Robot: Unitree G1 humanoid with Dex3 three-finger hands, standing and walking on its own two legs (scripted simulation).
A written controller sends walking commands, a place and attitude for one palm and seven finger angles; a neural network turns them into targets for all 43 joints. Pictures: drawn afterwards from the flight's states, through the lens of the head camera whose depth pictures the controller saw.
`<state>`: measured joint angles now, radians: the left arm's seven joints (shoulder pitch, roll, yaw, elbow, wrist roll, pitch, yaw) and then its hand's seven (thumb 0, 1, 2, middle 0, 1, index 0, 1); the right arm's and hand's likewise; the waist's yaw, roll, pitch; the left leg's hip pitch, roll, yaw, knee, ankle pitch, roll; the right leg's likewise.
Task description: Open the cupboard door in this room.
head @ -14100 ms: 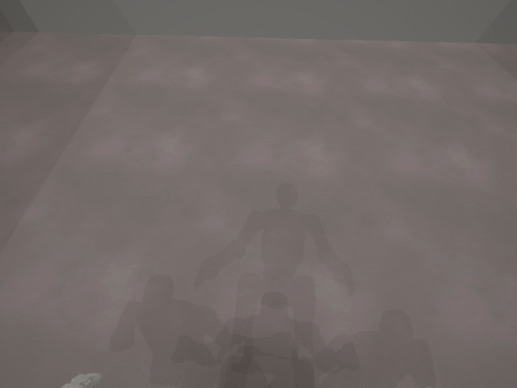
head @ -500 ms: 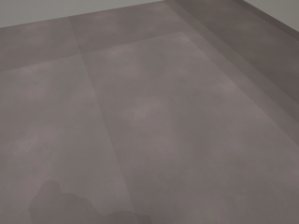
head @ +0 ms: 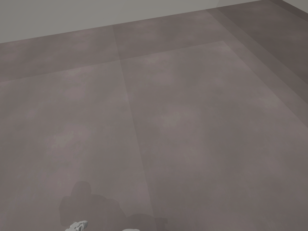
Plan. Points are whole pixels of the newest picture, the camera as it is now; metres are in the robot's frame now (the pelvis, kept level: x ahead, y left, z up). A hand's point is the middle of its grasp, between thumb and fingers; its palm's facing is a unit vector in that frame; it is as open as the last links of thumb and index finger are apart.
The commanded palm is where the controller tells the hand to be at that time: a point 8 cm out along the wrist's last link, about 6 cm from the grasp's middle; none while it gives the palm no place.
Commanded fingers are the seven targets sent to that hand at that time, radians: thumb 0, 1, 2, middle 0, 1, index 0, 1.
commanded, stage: turn or walk to find it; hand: left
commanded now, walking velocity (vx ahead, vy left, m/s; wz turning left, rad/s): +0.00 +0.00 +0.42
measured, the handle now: out of the picture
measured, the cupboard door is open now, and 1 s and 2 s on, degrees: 0 0 0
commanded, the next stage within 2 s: none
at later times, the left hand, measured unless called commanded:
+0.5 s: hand out of the picture -0.06 +0.25 -0.18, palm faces +0.28 -0.93 -0.23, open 7.3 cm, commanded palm none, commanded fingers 0.00 0.90 0.90 -0.20 -0.30 -0.20 -0.30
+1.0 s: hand out of the picture -0.04 +0.21 -0.14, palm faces +0.43 -0.86 -0.27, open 7.3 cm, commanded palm none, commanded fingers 0.00 0.90 0.90 -0.20 -0.30 -0.20 -0.30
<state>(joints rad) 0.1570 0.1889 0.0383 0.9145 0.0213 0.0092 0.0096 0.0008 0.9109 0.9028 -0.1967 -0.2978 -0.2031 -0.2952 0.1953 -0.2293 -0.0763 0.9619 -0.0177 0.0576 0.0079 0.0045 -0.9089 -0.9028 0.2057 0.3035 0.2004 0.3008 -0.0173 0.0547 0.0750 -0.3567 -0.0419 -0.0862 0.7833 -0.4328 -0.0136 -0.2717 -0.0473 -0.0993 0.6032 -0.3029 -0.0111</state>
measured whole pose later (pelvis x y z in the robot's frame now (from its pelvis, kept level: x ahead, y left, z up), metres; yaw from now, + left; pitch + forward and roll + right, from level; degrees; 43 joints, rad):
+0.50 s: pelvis -0.03 +0.04 +0.00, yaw +13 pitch -1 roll +0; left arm 0.23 0.26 0.07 1.01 0.02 0.08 0.01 0.00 0.91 0.90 -0.20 -0.30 -0.20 -0.30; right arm 0.16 -0.19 -0.05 0.97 -0.02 0.02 0.01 0.00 -0.91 -0.90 0.20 0.30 0.20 0.30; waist 0.02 -0.05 0.09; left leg -0.23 0.01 0.06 0.58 -0.33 0.03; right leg -0.41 -0.12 -0.12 0.95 -0.49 0.06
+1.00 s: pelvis -0.04 -0.01 +0.01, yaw +26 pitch -1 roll +1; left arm 0.17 0.16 0.03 0.92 0.02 0.01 0.02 0.00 0.91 0.90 -0.20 -0.30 -0.21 -0.30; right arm 0.22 -0.25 -0.09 0.99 -0.02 0.07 0.01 0.01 -0.91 -0.90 0.20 0.30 0.20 0.30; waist -0.03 0.06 0.08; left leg -0.47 -0.04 -0.06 1.09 -0.43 -0.03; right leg -0.22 -0.06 -0.13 0.54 -0.30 -0.02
